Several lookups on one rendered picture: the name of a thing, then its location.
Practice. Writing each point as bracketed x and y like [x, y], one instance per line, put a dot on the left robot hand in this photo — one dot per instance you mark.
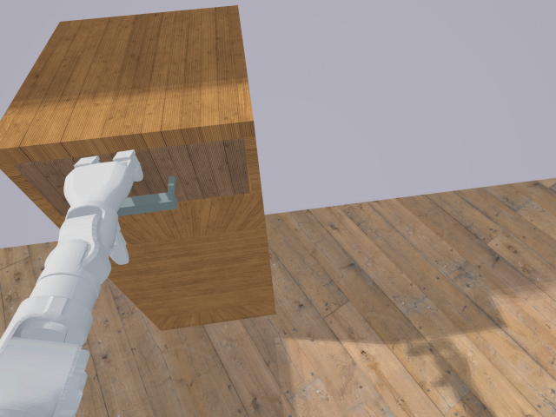
[106, 182]

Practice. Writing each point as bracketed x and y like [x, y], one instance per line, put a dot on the handle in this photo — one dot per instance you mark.
[150, 203]

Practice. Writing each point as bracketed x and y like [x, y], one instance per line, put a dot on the left robot upper arm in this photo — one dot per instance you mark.
[41, 378]

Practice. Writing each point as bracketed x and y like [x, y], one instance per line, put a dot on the cabinet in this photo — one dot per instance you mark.
[112, 84]

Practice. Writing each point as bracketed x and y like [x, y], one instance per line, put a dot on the drawer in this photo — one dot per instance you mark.
[202, 170]

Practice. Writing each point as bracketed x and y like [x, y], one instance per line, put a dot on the left robot forearm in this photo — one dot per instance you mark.
[60, 305]

